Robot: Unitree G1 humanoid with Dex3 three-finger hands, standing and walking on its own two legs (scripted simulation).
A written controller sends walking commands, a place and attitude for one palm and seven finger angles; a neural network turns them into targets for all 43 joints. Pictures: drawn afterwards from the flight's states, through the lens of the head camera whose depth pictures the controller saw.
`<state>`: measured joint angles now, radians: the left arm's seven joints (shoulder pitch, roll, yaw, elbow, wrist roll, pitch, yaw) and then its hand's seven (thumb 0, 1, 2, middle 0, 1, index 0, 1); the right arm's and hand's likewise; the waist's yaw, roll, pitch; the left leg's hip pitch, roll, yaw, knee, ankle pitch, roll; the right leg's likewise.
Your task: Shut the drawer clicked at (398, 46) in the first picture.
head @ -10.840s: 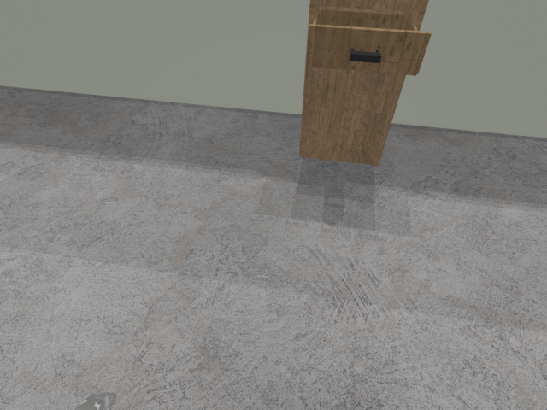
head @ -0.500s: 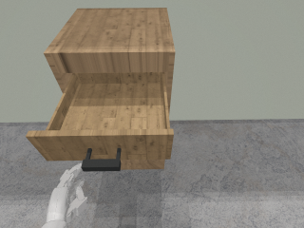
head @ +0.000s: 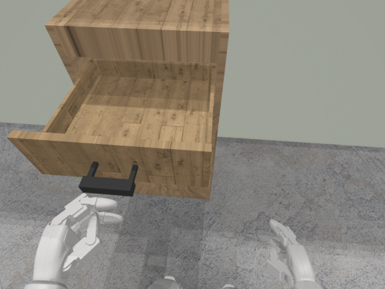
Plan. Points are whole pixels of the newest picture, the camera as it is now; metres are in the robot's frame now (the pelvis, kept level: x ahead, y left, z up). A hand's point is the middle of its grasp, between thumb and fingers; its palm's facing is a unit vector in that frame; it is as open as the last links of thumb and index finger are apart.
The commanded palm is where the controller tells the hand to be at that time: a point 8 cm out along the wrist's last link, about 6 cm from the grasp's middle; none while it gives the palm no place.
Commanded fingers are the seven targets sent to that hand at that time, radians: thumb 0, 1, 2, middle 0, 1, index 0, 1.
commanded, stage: raise the hand and make a fist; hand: left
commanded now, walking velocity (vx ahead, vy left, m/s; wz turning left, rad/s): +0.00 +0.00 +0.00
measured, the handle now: (111, 176) +0.32 +0.21 +0.05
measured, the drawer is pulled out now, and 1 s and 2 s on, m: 0.29 0.29 0.29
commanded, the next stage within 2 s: bring the fist close to the handle in 1.20 s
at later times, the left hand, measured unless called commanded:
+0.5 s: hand (84, 257) +0.16 +0.18 +0.11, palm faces -0.01 -1.00 -0.02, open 3.1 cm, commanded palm +0.11 +0.23 +0.12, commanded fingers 0.00 0.90 0.90 -1.40 -1.60 -1.40 -1.60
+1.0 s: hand (83, 247) +0.16 +0.17 +0.14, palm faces +0.00 -1.00 +0.00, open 3.3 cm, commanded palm +0.11 +0.22 +0.15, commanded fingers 0.00 0.90 0.90 -1.40 -1.60 -1.40 -1.60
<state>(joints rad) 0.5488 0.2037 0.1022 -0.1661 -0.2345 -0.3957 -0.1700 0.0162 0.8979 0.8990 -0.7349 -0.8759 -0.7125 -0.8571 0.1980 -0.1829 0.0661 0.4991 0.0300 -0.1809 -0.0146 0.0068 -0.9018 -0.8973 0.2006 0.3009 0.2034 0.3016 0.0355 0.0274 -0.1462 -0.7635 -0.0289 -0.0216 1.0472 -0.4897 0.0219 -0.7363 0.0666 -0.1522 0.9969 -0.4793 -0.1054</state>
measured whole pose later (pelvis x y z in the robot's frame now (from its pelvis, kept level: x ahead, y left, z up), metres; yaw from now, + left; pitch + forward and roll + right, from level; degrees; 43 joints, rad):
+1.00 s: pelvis +0.01 +0.05 +0.02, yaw -1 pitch +6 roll -2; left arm 0.82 0.15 -0.10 -0.60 -0.15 -0.18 -0.06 0.01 0.90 0.90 -1.40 -1.60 -1.40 -1.59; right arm 0.27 -0.23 0.04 0.44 0.04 -0.19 0.00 0.01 -0.90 -0.90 0.20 0.30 0.20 0.30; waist 0.03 0.06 -0.12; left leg -0.56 -0.06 0.03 0.91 -0.46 0.09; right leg -0.54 0.04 -0.09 0.87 -0.44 -0.05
